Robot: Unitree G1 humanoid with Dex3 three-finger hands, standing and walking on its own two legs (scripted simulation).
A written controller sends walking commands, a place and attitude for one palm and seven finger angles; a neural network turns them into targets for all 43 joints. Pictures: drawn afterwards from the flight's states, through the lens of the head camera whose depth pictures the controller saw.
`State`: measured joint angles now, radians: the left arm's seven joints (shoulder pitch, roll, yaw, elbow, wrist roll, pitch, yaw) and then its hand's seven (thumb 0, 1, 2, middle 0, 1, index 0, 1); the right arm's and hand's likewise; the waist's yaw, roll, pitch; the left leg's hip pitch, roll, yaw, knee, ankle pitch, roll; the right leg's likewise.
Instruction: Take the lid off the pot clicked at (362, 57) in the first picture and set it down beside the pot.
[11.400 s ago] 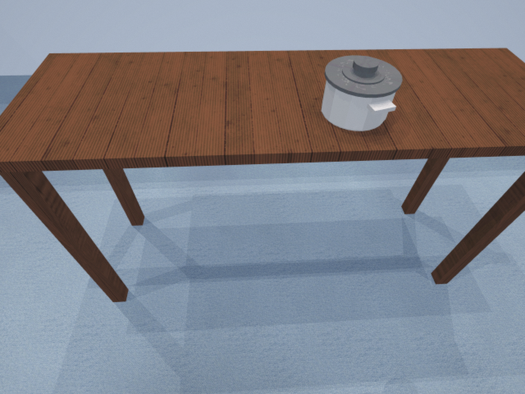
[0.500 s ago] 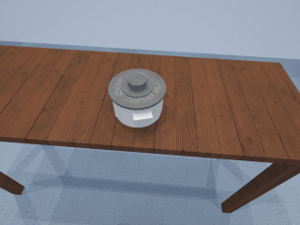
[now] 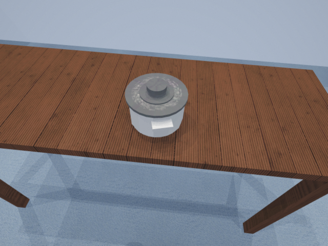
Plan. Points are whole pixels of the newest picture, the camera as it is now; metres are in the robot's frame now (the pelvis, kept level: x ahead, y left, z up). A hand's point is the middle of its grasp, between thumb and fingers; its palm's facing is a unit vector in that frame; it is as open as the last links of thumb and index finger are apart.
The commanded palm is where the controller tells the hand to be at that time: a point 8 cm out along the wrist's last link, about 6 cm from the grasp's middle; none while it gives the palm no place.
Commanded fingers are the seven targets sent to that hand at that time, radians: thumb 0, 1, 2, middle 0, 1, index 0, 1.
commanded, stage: lift the closed hand beside the body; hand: left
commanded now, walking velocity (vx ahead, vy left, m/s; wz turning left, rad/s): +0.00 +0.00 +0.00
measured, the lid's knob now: (156, 86) +0.47 +0.06 +0.14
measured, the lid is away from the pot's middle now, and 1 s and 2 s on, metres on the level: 0.00 0.00 0.00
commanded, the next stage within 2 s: raise the hand higher, near the body in 0.56 s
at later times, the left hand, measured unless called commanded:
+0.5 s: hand out of the picture +0.10 +0.20 +0.02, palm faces +0.28 -0.92 -0.28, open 3.2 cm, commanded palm +0.05 +0.25 +0.06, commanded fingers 0.00 0.90 0.90 -1.30 -1.50 -1.30 -1.50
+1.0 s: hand (30, 240) +0.11 +0.23 +0.10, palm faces +0.33 -0.84 -0.44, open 3.1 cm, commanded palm +0.06 +0.27 +0.13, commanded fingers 0.00 0.90 0.90 -1.30 -1.50 -1.30 -1.50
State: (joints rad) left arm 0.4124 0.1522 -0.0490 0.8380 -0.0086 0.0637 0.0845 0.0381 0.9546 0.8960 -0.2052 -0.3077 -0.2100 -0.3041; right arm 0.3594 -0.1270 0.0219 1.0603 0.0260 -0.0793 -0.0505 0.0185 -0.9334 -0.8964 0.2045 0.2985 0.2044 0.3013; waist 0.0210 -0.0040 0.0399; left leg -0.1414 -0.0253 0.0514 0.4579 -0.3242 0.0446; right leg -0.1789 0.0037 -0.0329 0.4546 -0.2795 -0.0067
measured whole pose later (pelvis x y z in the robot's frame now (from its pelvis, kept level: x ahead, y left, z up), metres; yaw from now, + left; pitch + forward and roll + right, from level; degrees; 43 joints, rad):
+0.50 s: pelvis -0.04 -0.01 +0.00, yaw +3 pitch -2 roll -1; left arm 0.64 0.23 0.08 -0.19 -0.02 -0.07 0.05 0.01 0.90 0.90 -1.05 -1.23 -1.05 -1.23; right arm 0.14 -0.22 0.00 0.51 0.01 -0.14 -0.05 0.00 -0.91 -0.90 0.20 0.30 0.20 0.30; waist 0.08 0.02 0.00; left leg -0.17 -0.02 0.00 0.50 -0.29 0.04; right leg -0.17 0.00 -0.09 0.46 -0.24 -0.02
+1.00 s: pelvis -0.03 -0.01 +0.00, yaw +1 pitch -3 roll -1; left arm 0.69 0.31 0.22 -0.40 -0.02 -0.13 0.08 0.01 0.89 0.90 -1.29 -1.50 -1.30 -1.50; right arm 0.19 -0.22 -0.02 0.63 0.02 -0.18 -0.06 0.01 -0.91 -0.90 0.20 0.30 0.20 0.30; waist 0.06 0.06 0.03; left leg -0.11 -0.02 0.03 0.45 -0.28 0.04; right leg -0.13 0.01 -0.06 0.42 -0.23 -0.01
